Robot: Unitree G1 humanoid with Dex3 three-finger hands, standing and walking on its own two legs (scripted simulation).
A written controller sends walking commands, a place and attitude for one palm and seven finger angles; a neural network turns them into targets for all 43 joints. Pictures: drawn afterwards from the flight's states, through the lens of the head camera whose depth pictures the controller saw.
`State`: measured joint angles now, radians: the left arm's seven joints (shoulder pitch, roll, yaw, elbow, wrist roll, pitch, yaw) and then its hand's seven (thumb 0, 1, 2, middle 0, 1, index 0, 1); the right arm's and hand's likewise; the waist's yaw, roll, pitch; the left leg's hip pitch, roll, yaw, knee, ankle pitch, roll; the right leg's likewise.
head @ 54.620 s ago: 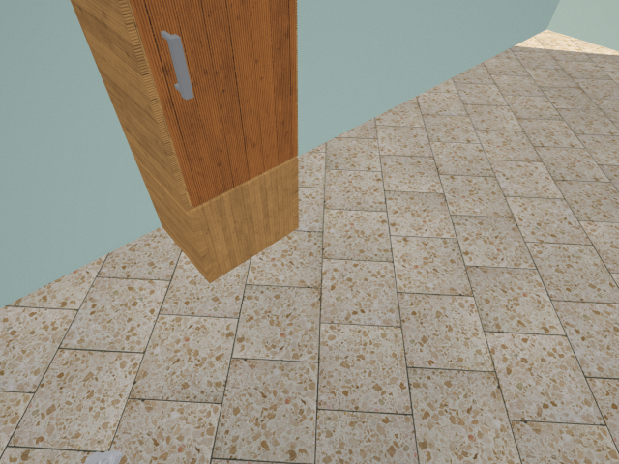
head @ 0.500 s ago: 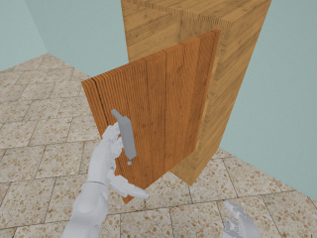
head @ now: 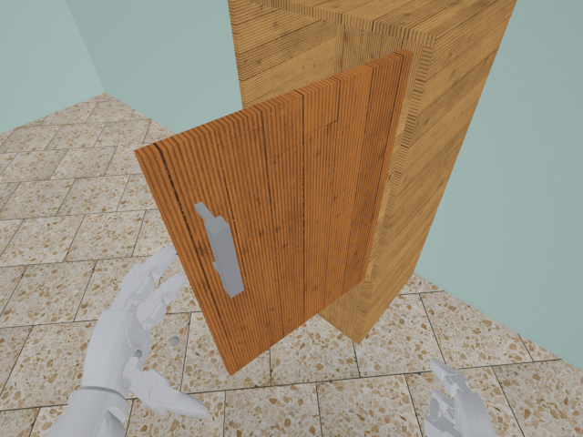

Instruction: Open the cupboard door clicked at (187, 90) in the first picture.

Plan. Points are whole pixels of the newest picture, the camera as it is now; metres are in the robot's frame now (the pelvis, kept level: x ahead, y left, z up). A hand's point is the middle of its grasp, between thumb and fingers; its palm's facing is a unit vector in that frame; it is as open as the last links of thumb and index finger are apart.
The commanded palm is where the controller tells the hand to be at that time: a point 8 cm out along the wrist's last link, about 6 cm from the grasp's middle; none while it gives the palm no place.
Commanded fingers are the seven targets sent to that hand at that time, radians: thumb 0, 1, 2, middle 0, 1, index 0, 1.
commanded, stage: slide the hand sideways off the handle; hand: left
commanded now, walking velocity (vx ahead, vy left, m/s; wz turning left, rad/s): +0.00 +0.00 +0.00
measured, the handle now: (218, 250) +0.32 +0.12 +0.12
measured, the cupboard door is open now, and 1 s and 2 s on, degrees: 78 78 78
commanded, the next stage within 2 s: draw the hand back to the body in 0.16 s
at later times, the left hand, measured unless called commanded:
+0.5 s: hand (130, 350) +0.19 +0.19 +0.11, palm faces +0.01 -1.00 -0.05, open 16.3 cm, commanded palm +0.16 +0.25 +0.13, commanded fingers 0.00 -0.50 0.30 -0.15 -0.30 -0.15 -0.30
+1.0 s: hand (61, 342) +0.18 +0.25 +0.14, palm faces +0.30 -0.90 -0.30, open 14.5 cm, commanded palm +0.14 +0.30 +0.16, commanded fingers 0.00 0.13 0.57 -0.17 -0.30 -0.17 -0.30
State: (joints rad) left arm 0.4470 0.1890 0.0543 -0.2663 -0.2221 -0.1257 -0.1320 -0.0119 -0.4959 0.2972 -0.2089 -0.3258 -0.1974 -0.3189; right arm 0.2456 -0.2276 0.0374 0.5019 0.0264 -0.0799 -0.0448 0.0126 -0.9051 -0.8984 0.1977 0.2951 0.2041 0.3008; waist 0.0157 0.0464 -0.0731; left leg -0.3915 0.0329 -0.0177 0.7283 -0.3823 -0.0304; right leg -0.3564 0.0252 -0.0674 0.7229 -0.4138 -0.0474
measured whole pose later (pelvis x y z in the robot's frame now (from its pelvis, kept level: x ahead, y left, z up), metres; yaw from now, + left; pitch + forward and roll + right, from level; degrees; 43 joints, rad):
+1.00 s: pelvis -0.01 +0.03 +0.02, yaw +0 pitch -2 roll -1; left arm 0.50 0.30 0.17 -0.40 -0.07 -0.04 0.09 -0.01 -0.19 0.43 -0.17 -0.30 -0.16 -0.30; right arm 0.22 -0.21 0.07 0.58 0.00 -0.15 -0.09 0.01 -0.90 -0.90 0.20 0.30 0.21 0.30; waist 0.05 0.04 0.00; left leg -0.23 0.01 0.00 0.57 -0.30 0.01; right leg -0.17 0.00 -0.05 0.51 -0.30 -0.01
